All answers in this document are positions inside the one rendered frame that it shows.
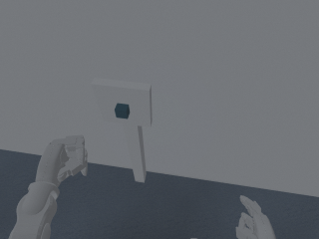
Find robot right hand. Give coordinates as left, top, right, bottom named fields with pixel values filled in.
left=235, top=195, right=276, bottom=239

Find robot left forearm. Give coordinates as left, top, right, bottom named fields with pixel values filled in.
left=8, top=181, right=60, bottom=239

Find robot left hand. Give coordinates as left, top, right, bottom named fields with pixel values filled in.
left=35, top=134, right=88, bottom=187

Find panel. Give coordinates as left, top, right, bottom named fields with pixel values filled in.
left=91, top=78, right=153, bottom=183

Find button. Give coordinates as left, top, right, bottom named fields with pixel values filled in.
left=115, top=103, right=130, bottom=120

